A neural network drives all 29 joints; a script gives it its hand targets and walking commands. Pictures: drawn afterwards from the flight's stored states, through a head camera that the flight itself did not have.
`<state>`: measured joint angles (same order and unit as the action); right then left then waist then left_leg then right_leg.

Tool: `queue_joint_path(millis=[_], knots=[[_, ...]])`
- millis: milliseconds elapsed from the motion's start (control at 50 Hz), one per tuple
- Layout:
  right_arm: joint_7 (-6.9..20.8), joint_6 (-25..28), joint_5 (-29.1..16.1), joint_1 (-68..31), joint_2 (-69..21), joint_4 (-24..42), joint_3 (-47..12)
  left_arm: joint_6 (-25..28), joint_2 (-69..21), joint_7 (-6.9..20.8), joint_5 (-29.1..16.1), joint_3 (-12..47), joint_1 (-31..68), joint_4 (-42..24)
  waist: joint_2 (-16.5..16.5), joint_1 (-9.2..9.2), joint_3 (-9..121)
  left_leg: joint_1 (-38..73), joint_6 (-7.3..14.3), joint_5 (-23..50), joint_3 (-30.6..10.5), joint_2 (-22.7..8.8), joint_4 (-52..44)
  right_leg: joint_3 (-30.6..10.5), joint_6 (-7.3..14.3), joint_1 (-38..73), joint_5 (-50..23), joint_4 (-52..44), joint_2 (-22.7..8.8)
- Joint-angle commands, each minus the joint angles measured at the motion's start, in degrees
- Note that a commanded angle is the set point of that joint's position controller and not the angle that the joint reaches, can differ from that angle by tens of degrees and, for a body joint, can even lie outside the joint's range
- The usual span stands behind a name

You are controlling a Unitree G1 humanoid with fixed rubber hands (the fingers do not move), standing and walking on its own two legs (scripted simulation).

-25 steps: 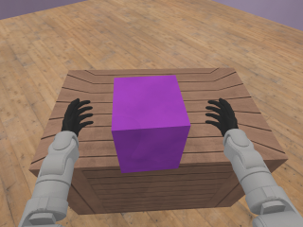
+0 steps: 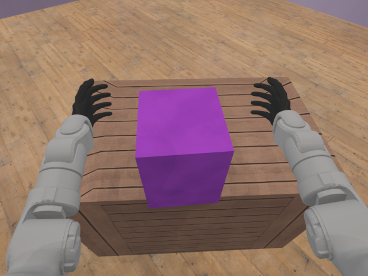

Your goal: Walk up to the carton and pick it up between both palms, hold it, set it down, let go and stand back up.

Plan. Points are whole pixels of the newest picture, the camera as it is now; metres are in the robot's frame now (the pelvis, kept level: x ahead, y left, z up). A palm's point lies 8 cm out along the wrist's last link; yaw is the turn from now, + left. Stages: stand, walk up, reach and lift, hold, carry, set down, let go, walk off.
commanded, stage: reach and lift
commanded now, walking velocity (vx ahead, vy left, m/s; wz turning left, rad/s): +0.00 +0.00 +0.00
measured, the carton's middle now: (180, 149) +0.45 +0.03 -0.02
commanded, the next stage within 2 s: none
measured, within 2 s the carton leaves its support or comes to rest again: neither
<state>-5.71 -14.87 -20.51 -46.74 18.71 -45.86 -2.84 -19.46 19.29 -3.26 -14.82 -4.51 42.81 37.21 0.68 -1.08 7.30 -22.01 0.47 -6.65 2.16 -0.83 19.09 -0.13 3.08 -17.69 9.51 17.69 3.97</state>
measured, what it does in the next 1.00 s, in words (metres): stands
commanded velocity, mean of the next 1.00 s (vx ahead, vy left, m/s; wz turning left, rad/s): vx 0.00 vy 0.00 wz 0.00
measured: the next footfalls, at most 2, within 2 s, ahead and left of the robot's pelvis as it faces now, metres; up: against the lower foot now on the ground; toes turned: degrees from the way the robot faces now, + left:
none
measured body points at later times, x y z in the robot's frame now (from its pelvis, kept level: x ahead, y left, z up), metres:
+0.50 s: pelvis -0.01 +0.01 -0.01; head +0.06 +0.01 +0.43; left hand +0.41 +0.22 +0.02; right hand +0.42 -0.17 +0.03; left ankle +0.02 +0.11 -0.75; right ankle -0.02 -0.08 -0.75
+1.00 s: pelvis -0.02 +0.01 -0.02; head +0.10 +0.02 +0.41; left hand +0.42 +0.20 -0.01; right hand +0.43 -0.17 +0.00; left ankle +0.02 +0.11 -0.75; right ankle -0.02 -0.08 -0.75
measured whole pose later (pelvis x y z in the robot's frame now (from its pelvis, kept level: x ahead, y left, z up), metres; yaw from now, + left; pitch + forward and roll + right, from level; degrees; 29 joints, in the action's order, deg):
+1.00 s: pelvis -0.02 +0.01 -0.02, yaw -2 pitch +30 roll -1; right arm -2.8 13.5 -10.9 -46.2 12.1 -62.9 3.3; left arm 18.8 10.3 -4.5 -9.2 -6.0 45.9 65.8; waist 0.1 -1.5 16.9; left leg -49.5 1.3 -3.4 2.5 -1.2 22.5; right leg -0.6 2.1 -45.7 5.7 21.1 4.2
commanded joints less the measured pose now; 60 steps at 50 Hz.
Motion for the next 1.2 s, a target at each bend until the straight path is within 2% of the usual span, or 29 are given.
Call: queue_joint_path(millis=[0,120,220,320,420,520,600,640,720,780,820,900,1000,1100,1180], knots=[[0.5,3.0,0.0,-34.4,11.4,7.7,3.1,4.1,10.7,0.0,0.1,-2.1,30.5,-7.0,-1.3,-0.13,35.9,25.2,1.4,21.8,-3.8,-0.5,4.3,-0.9,-5.3,3.6,-29.5,0.7,-2.9],[1.0,6.5,0.8,-30.8,9.0,-0.1,2.1,10.7,7.6,1.2,2.6,-2.5,28.0,3.1,-0.7,0.04,32.6,22.1,1.4,20.5,-3.8,-0.4,3.7,-1.4,-5.0,5.7,-29.9,0.2,-3.2],[2.1,14.9,1.3,-25.9,6.8,-4.5,1.4,22.3,4.4,2.0,4.4,-2.2,24.9,10.8,-2.1,0.36,32.0,18.1,0.1,18.5,-3.4,-0.1,3.8,-2.0,-4.5,4.7,-27.8,0.2,-3.0],[3.1,22.6,2.6,-31.2,7.5,-3.0,2.2,32.7,4.7,-0.1,0.8,0.9,31.6,13.2,-3.7,-0.29,40.2,18.7,-1.9,18.4,-3.3,-0.6,6.4,-0.5,-5.0,-5.2,-23.7,1.6,-2.0],[3.4,27.2,3.5,-34.0,7.6,-3.5,2.4,38.5,4.5,-2.0,-2.2,4.0,34.7,15.6,-3.2,-0.29,51.0,18.4,-2.4,20.8,-3.5,-1.0,10.5,0.6,-5.8,-12.5,-23.7,4.8,-1.4],[3.1,30.2,3.0,-34.8,7.1,-9.1,1.3,41.0,3.9,-1.8,-1.7,3.5,34.0,23.2,-0.5,-0.37,54.3,11.7,-1.5,20.9,-3.2,-1.1,12.8,-0.1,-6.7,-13.8,-25.3,8.5,-1.6],[3.1,32.1,2.3,-34.0,6.7,-14.6,0.3,42.4,3.2,-1.3,-0.6,2.5,32.7,29.1,0.4,-0.72,52.6,7.5,-1.2,19.3,-2.8,-1.3,12.9,-0.7,-6.5,-15.1,-22.8,9.4,-1.9],[3.1,32.9,2.3,-33.2,6.6,-16.2,0.6,43.1,2.9,-1.0,-0.2,2.3,32.2,30.2,0.4,-0.34,52.3,6.7,-1.3,18.9,-2.5,-1.3,12.7,-0.8,-6.2,-16.1,-21.7,9.2,-1.9],[2.7,33.9,3.8,-31.8,6.4,-13.7,2.6,43.8,2.3,-0.7,1.2,1.5,32.0,25.6,-0.8,0.26,56.2,10.3,-2.3,21.3,-2.1,-0.8,12.0,-0.1,-5.7,-17.4,-22.4,7.4,-1.1],[2.7,33.3,5.6,-30.9,5.2,-8.5,4.2,43.0,1.8,-0.8,3.0,-0.4,31.6,19.3,-2.0,-0.68,60.1,14.1,-3.1,23.8,-2.0,-0.4,10.8,0.8,-5.3,-17.1,-23.3,5.4,-0.3],[2.8,32.6,6.8,-30.4,4.1,-6.4,5.2,42.2,1.2,-0.9,4.2,-1.5,31.1,17.2,-2.5,-1.19,60.1,14.4,-3.3,23.0,-2.0,-0.2,9.8,1.0,-5.0,-17.1,-22.0,4.2,-0.2],[3.1,31.8,9.5,-30.0,2.2,-4.0,7.3,41.9,-0.4,-1.3,5.7,-2.1,30.6,16.2,-2.4,-1.33,58.5,13.1,-2.8,19.1,-2.0,-0.3,8.2,1.1,-4.6,-17.2,-18.7,3.0,-0.6],[2.4,31.9,12.5,-29.2,-1.1,-3.2,8.7,42.4,-3.1,-1.4,8.0,-3.6,29.9,17.5,-1.0,-0.68,56.9,10.1,-1.7,18.7,-2.1,0.0,7.5,0.4,-4.9,-13.6,-21.6,3.4,-1.3],[1.1,32.8,18.4,-27.5,-7.5,-4.1,12.0,43.1,-8.8,-0.8,14.9,-8.4,28.7,18.0,-0.4,0.15,53.2,8.1,-1.1,20.7,-2.1,0.9,6.0,0.2,-5.0,-8.7,-27.5,3.5,-1.7],[0.3,34.0,28.5,-24.7,-14.7,-3.9,18.6,41.7,-14.1,-0.2,25.0,-15.0,26.8,15.0,-0.9,0.65,51.2,7.8,-0.6,22.2,-1.9,2.1,3.3,0.6,-5.0,-3.7,-32.8,2.7,-1.4]])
